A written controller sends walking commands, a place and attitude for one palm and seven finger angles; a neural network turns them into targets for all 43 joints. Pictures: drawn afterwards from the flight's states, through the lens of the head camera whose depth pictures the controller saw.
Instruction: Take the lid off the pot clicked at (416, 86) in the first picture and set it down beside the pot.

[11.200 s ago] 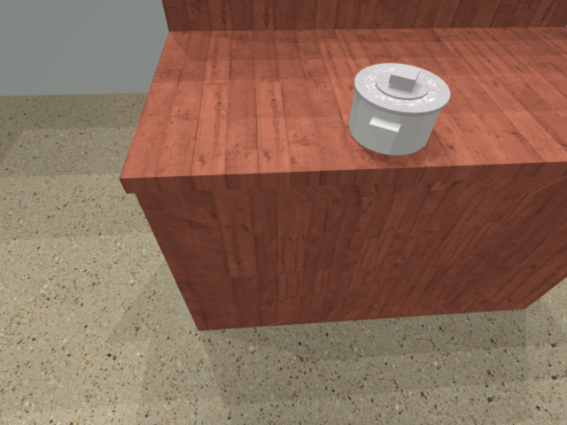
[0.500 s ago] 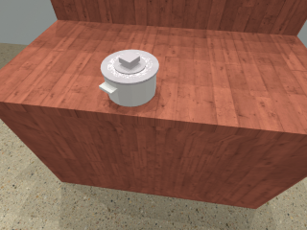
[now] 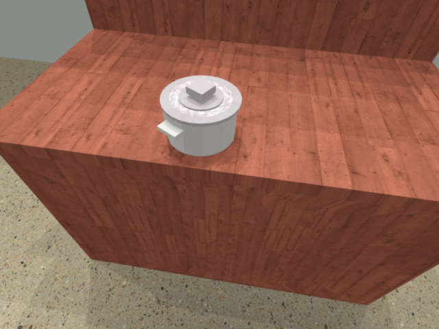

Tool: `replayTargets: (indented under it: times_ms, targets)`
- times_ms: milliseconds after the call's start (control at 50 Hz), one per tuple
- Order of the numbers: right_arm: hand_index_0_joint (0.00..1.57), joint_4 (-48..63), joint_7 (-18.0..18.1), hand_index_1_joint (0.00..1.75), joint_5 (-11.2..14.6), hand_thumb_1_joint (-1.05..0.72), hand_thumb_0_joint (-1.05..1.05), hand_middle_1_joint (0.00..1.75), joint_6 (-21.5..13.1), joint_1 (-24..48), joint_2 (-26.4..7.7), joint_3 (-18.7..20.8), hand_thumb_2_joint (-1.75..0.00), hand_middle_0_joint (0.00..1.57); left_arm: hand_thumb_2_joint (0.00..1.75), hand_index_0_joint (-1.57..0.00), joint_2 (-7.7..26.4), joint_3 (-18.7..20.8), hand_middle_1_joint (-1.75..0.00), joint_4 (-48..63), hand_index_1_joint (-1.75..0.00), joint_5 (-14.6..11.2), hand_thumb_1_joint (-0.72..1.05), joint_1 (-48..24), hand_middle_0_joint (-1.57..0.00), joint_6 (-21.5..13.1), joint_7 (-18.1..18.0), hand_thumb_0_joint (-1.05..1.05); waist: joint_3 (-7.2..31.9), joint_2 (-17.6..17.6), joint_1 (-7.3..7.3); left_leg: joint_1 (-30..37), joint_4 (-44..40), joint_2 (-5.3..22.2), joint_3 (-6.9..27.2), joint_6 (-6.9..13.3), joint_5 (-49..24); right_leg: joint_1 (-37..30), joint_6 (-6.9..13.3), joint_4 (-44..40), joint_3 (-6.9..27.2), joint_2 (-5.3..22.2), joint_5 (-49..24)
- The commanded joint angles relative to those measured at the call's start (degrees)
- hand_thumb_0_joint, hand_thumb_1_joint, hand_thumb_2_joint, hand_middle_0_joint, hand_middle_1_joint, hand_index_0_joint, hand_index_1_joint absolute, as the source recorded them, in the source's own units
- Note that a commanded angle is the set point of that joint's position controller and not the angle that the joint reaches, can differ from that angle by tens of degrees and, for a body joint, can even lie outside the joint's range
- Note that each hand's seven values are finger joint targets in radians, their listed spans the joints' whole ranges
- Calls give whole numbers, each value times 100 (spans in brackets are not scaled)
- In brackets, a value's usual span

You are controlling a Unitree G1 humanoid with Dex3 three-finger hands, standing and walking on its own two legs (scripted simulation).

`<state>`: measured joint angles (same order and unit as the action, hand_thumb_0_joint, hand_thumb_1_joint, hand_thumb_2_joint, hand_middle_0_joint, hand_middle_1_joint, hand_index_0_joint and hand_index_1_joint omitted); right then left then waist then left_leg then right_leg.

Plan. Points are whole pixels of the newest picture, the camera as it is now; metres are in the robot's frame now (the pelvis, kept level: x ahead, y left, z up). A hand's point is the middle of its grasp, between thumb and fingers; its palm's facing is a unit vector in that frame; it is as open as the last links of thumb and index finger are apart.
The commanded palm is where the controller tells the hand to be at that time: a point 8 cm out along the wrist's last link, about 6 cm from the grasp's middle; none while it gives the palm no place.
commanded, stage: look again from close up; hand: left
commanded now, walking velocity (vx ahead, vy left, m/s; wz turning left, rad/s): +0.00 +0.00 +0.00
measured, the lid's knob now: (200, 89) +0.55 +0.08 +0.15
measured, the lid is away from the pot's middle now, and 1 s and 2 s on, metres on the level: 0.00 0.00 0.00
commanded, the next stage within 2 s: lift the closed hand beside the body in 0.98 s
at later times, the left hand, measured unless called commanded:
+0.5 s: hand out of the picture +0.02 +0.15 -0.17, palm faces +0.00 -0.98 -0.21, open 7.4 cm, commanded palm none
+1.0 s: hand out of the picture +0.03 +0.14 -0.17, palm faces +0.00 -0.98 -0.20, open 7.4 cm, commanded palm none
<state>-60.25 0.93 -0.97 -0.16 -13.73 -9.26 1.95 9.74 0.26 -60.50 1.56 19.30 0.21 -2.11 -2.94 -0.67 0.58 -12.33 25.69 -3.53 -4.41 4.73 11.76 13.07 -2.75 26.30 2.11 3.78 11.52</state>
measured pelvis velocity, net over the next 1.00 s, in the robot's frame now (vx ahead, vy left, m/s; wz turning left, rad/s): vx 0.02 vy -0.03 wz -0.02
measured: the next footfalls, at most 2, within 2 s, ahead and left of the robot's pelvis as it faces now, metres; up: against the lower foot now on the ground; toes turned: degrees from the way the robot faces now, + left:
none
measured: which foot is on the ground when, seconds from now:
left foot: down 0.00-1.00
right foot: down 0.00-1.00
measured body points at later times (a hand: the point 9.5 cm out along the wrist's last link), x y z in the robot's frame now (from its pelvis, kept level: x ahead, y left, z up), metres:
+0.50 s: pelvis +0.01 -0.02 +0.00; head +0.03 -0.03 +0.45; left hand +0.02 +0.20 -0.15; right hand +0.01 -0.24 -0.16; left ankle +0.03 +0.06 -0.74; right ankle +0.03 -0.17 -0.74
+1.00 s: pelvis +0.02 -0.03 +0.00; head +0.04 -0.04 +0.45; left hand +0.03 +0.19 -0.15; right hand +0.01 -0.25 -0.16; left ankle +0.03 +0.06 -0.74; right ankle +0.03 -0.17 -0.74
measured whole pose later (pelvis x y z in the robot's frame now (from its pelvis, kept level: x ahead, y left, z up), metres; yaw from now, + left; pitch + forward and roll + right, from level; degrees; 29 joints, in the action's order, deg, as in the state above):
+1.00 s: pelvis +0.02 -0.03 +0.00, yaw -1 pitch -1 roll +0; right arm -64.2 1.1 -0.9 -1.0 -15.5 -7.4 1.3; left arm 8.5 0.5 -61.0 1.2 16.3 -0.9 -2.1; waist -3.5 -0.1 -0.4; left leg -11.6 25.4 -0.5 -4.2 1.6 13.0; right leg 12.8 -1.0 26.2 1.9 0.8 12.5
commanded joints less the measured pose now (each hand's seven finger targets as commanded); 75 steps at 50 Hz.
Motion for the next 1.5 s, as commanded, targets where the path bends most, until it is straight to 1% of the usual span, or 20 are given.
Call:
replayTargets:
  times_ms: [0, 220, 280, 1040, 1060, 1080, 1100, 1120, 1140, 1160, 1180, 1200, 1240, 1280, 1320, 1360, 1380, 1400, 1420, 1480]
  targets:
    - [20, 269, 12, 30, 25, -90, 0, 30, -76, -195, -558, 99, -90, 20, 90, -20, 537, 70, -30, 170, -30, -28, 90, 385, -20, -133, -8, 0, -119, 182, -46, -59, -946, 937, 1094, -182, 800, 357, 405, -358, 185, 181, 122]
    - [20, 138, 21, 30, 27, -90, 0, 30, -98, -304, -468, 70, -90, 20, 90, -20, 527, 79, -30, 123, -30, -35, 90, 358, -20, -161, -21, 0, -108, 156, -55, 18, -784, 883, 929, -226, 439, 355, 429, -383, 289, 216, -36]
    - [20, 107, 23, 30, 39, -90, 0, 30, -111, -357, -424, 63, -90, 20, 90, -20, 552, 81, -30, 117, -30, -49, 90, 340, -20, -177, -23, 0, 4, -52, -52, 123, -662, 881, 868, -230, 152, 294, 441, -406, 316, 233, -182]
    - [20, -242, 52, 30, 32, -90, 0, 30, -144, -535, -299, 27, -90, 20, 90, -20, 504, 126, -30, 87, -30, -59, 90, 100, -20, -217, -25, 0, -64, 80, -99, 200, -582, 900, 706, -327, -142, 275, 462, -533, 440, 192, -211]
    - [20, 155, 7, 30, 96, -90, 0, 30, -173, -12, -666, -2, -90, 20, 90, -20, 558, 67, -30, -160, -30, -3, 90, 389, -20, -219, -215, 0, 259, -44, 81, -12, 379, 1060, 464, -437, -424, -80, 385, -413, 265, 325, -804]
    - [20, 1942, 66, 30, 198, -90, 0, 30, -994, 155, -1619, 21, -90, 20, 90, -24, 2821, 1106, -35, 7075, -35, -806, 90, -3324, -24, -1136, -591, 0, 2284, 1374, -121, 1008, -212, 274, 732, -433, -626, -671, 467, -200, -12, -77, -1064]
    - [20, 1900, 223, 30, 388, -90, 0, 30, -1595, 434, -834, -106, -90, 20, 90, -29, 1138, -126, -40, 6274, -40, -502, 90, -986, -29, -684, -816, 0, 2374, 1602, 123, 1058, -384, 556, 479, -576, -749, -685, 687, -52, -62, -120, -862]
    - [20, 1529, 304, 30, 447, -90, 0, 30, -1692, 429, -943, -105, -90, 20, 90, -33, 679, -154, -44, 5754, -44, -459, 90, -626, -33, -292, -948, 0, 2113, 1114, 72, 862, -587, 517, 550, -666, -645, -768, 617, -203, -312, -221, -690]
    - [20, 1716, 266, 30, 510, -90, 0, 30, -1732, 527, -863, -132, -90, 20, 90, -38, -151, -644, -49, 5728, -49, -470, 90, 352, -38, 123, -930, 0, 1670, 985, 51, 857, -760, 547, 701, -597, -495, -702, 505, -291, -494, -213, -453]
    - [20, 1807, 236, 30, 402, -90, 0, 30, -1799, 613, -933, -161, -90, 20, 90, -42, -102, -606, -54, 5656, -54, -347, 90, 509, -42, 197, -936, 0, 968, 560, 83, 622, -800, 491, 773, -551, -368, -592, 466, -361, -647, -281, -365]
    - [20, 1762, 187, 30, 338, -90, 0, 30, -1738, 867, -926, -62, -90, 20, 90, -46, -504, -691, -59, 4424, -59, -190, 90, 1560, -46, 291, -892, 0, 83, -124, 137, 188, -831, 533, 810, -507, -223, -325, 455, -534, -744, -347, -171]
    - [20, 1923, 46, 30, 264, -90, 0, 30, -1608, 772, -1000, 25, -90, 20, 90, -51, -497, -699, -64, 3878, -64, -123, 90, 1609, -51, 313, -793, 0, -582, -754, 55, -226, -761, 502, 852, -481, -55, -27, 429, -574, -808, -378, 14]
    - [20, 2322, -85, 30, 251, -90, 0, 30, -1391, 1033, -1051, 220, -90, 20, 90, -60, 163, 59, -73, 4348, -73, -93, 90, 2137, -60, 128, -586, 0, -756, -1035, 220, -362, -625, 511, 685, -465, 24, 114, 421, -648, -727, -344, 259]
    - [20, 2810, -92, 30, 311, -90, 0, 30, -1304, 1182, -992, 263, -90, 20, 90, -68, 928, 910, -83, 5390, -83, -232, 90, 2681, -68, -133, -512, 0, -330, -716, 507, -298, -669, 453, 564, -528, 31, -316, 465, -627, -670, -309, 296]
    - [20, 3356, -63, 30, 313, -90, 0, 30, -1334, 1243, -928, 125, -90, 20, 90, -77, 1207, 963, -92, 7262, -92, -295, 90, 1924, -77, -403, -478, 0, 152, 80, 462, -5, -731, 397, 535, -523, -17, -593, 475, -545, -512, -316, 99]
    - [20, 3520, -5, 30, 243, -90, 0, 30, -1338, 1165, -844, 23, -90, 20, 90, -86, 928, 630, -102, 7939, -102, -293, 90, 1468, -86, -474, -454, 0, 155, 689, 293, 222, -686, 384, 466, -482, -70, -449, 452, -603, -458, -341, -21]
    - [20, 3542, 1, 30, 206, -90, 0, 30, -1294, 1134, -858, 15, -90, 20, 90, -90, 950, 641, -107, 7848, -107, -276, 90, 1337, -90, -447, -470, 0, 23, 740, 148, 251, -568, 388, 385, -458, -9, -214, 420, -767, -471, -333, 19]
    - [20, 3550, 33, 30, 179, -90, 0, 30, -1246, 1064, -852, -8, -90, 20, 90, -95, 658, 410, -112, 7670, -112, -290, 90, 1252, -95, -411, -440, 0, -253, 672, 52, 226, -536, 364, 368, -440, 53, -42, 409, -839, -476, -374, 61]
    - [20, 3563, 52, 30, 169, -90, 0, 30, -1191, 947, -889, 1, -90, 20, 90, -99, 659, 417, -116, 7578, -116, -296, 90, 1211, -99, -408, -406, 0, -322, 494, 19, 256, -509, 369, 390, -421, 101, 18, 403, -845, -489, -401, 105]
    - [20, 3712, 82, 30, 127, -90, 0, 30, -1117, 872, -940, 15, -90, 20, 90, -112, 829, 617, -131, 7997, -131, -319, 90, 1372, -112, -497, -341, 0, 67, 351, 40, 514, -356, 338, 334, -358, -156, -61, 372, -856, -523, -426, -79]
